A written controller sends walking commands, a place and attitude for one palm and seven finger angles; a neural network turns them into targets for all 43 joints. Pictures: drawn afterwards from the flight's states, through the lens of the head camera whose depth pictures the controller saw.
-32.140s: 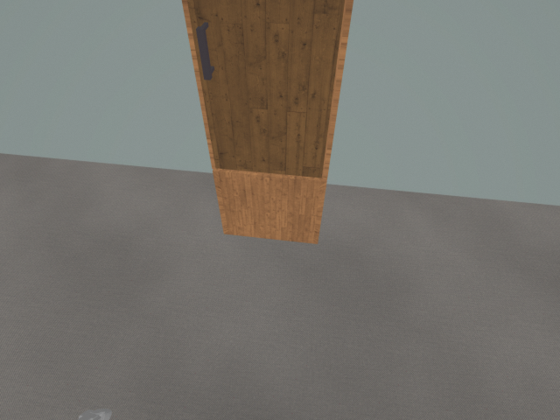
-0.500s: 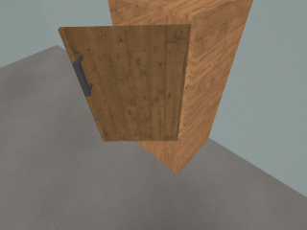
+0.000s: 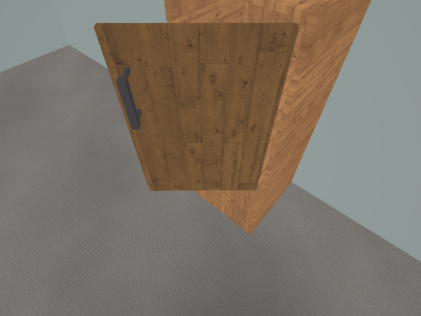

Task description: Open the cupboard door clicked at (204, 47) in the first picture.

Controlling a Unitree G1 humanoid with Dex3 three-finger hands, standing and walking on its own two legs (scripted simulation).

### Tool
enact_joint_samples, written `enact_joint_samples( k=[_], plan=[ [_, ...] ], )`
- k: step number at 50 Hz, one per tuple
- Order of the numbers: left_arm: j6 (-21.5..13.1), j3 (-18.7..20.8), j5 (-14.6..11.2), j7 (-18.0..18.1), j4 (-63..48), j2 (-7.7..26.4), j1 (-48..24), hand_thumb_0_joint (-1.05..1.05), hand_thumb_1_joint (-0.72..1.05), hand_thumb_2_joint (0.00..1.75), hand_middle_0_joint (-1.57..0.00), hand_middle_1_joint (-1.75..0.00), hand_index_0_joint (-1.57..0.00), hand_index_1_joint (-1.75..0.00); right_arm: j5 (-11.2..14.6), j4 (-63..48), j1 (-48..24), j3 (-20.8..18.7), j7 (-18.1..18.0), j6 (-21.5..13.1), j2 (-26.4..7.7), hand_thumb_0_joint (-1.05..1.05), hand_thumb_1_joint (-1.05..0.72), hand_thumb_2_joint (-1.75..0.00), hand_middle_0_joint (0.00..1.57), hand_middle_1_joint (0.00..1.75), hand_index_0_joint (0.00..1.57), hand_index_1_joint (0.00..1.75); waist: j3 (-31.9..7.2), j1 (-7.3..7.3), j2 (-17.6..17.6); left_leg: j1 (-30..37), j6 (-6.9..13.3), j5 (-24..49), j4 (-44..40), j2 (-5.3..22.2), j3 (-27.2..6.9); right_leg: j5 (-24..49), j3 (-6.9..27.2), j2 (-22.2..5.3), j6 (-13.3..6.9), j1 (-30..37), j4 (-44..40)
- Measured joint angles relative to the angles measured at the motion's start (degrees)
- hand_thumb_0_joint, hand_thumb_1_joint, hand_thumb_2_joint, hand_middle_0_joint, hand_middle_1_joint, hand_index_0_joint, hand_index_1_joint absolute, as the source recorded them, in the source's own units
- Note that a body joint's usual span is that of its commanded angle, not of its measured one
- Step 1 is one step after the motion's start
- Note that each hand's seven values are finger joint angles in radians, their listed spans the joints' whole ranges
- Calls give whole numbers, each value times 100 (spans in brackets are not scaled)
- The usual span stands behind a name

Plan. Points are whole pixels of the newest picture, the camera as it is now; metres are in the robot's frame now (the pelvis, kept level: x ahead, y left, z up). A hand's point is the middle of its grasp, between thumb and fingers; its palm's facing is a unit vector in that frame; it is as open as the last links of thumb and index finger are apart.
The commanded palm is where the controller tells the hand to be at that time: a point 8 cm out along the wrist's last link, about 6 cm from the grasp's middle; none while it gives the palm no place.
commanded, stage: come to a stop and stand still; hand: left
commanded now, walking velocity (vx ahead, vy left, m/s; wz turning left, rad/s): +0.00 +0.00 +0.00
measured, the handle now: (131, 99) +0.54 +0.22 +0.10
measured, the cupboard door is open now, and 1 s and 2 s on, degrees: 42 42 42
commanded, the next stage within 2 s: look again from close up in 0.20 s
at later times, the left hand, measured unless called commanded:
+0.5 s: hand out of the picture +0.02 +0.16 -0.17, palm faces +0.00 -0.98 -0.20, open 7.4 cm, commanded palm none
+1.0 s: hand out of the picture +0.09 +0.15 -0.11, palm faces +0.20 -0.96 -0.22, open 7.4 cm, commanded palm +0.10 +0.20 -0.05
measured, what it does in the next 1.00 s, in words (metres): stands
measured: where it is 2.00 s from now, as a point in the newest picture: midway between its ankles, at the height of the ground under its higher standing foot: outside the picture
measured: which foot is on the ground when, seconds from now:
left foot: down 0.00-1.00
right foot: down 0.00-1.00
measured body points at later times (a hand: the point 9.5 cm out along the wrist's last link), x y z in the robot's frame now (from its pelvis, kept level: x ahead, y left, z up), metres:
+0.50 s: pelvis +0.01 -0.02 +0.01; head +0.03 -0.01 +0.46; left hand +0.02 +0.21 -0.15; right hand +0.05 -0.25 -0.15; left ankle -0.02 +0.08 -0.73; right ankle -0.06 -0.16 -0.73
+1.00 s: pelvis +0.00 -0.04 +0.01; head +0.02 -0.05 +0.46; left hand +0.08 +0.20 -0.09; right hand +0.06 -0.28 -0.14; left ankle -0.02 +0.08 -0.73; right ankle -0.06 -0.16 -0.73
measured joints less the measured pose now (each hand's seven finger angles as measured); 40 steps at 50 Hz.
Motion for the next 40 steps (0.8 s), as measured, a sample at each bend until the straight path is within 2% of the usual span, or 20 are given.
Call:
enact_joint_samples(
  k=[14, 40],
  plan=[
    [54, -27, 13, -26, -27, 35, -220, 0, 91, 90, -20, -29, -20, -29, 20, 35, -385, -34, 13, -31, -70, 1, -92, -90, 20, 30, 20, 30, 32, -3, -141, 214, -25, 144, -364, -28, 83, 105, 78, -19, 100, 116, -231],
    [-18, -40, 11, -55, 191, -14, -45, 0, 91, 90, -20, -29, -20, -29, 44, 318, -476, -38, 6, -1, -25, 0, -91, -90, 20, 30, 20, 30, -5, 42, -175, 376, -302, 302, -630, 198, -94, 180, -96, 235, -152, 315, -484]
  ],
)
